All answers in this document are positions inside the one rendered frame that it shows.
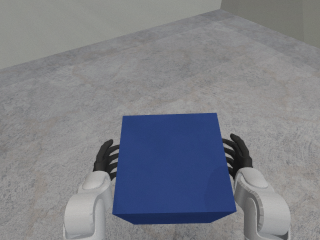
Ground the right robot hand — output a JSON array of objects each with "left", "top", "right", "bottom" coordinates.
[{"left": 222, "top": 133, "right": 253, "bottom": 180}]

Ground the robot left forearm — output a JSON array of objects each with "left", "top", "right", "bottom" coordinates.
[{"left": 62, "top": 171, "right": 114, "bottom": 240}]

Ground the carton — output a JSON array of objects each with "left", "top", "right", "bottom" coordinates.
[{"left": 112, "top": 113, "right": 237, "bottom": 225}]

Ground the left robot hand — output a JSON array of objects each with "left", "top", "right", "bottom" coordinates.
[{"left": 92, "top": 139, "right": 120, "bottom": 181}]

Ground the robot right forearm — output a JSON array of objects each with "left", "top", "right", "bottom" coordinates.
[{"left": 233, "top": 167, "right": 291, "bottom": 240}]

